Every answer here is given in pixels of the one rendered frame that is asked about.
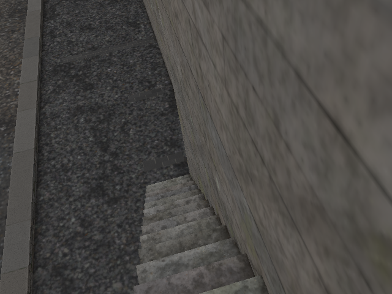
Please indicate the stairs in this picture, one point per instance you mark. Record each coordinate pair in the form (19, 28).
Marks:
(185, 249)

